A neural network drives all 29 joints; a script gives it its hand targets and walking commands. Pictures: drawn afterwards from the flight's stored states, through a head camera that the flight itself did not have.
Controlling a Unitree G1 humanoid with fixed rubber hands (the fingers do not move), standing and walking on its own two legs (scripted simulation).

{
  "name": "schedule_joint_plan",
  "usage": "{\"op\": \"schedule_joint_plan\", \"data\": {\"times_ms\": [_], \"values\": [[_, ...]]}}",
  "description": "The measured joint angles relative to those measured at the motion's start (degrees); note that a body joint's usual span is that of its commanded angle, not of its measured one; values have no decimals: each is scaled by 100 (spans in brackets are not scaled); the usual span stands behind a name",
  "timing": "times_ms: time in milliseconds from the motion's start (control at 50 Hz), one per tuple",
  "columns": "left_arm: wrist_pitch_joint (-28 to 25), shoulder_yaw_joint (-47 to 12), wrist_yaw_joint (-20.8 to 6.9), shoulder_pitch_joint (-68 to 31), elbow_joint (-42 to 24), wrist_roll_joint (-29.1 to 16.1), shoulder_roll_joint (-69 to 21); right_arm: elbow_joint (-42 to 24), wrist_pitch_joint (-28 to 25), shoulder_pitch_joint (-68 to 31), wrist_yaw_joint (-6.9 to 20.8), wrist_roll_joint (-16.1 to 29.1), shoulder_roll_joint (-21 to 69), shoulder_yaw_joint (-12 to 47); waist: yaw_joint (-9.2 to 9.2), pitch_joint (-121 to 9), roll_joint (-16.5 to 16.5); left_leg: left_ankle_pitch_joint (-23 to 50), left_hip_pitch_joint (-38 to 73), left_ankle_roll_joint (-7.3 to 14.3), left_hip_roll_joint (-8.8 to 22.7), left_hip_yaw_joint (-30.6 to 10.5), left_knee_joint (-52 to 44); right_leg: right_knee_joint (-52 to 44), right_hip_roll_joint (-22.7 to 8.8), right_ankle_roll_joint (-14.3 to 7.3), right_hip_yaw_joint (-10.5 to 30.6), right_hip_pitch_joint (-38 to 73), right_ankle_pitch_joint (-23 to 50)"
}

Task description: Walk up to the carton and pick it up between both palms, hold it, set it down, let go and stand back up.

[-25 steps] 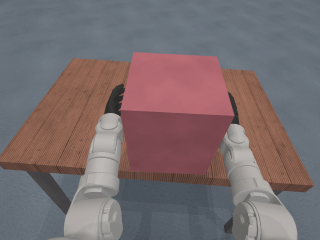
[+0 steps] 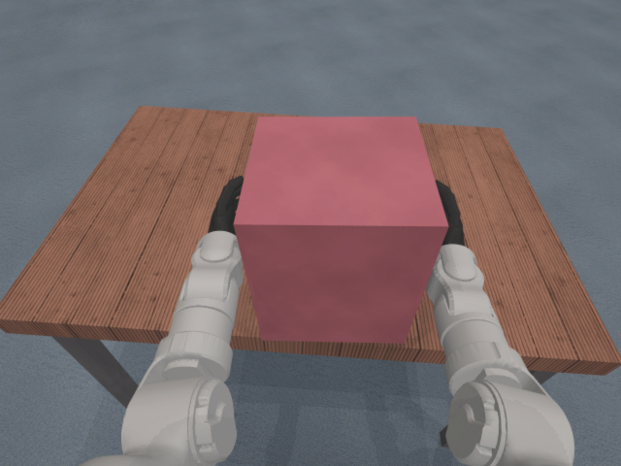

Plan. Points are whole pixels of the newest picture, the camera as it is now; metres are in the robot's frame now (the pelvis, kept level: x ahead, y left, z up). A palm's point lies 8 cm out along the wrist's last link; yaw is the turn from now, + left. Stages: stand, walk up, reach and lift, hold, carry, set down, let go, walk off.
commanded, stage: set down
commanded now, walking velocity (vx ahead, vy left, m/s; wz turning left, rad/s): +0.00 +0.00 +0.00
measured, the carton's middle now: (334, 234) +0.41 +0.00 +0.08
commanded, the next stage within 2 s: none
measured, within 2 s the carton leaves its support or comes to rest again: rests again in 0.76 s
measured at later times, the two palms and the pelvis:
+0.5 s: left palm (224, 244) +0.40 +0.16 +0.07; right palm (437, 248) +0.40 -0.14 +0.08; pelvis +0.00 +0.00 +0.00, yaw +0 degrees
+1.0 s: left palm (226, 252) +0.39 +0.15 +0.06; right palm (439, 256) +0.39 -0.15 +0.07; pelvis -0.01 +0.00 +0.00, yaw -1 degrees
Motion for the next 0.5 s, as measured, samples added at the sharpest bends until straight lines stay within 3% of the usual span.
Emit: {"op": "schedule_joint_plan", "data": {"times_ms": [500], "values": [[-528,-1,126,157,363,-111,-50,153,-294,94,115,-277,7,-192,94,-191,128,-72,-425,27,9,37,155,78,2,26,35,-402,-14]]}}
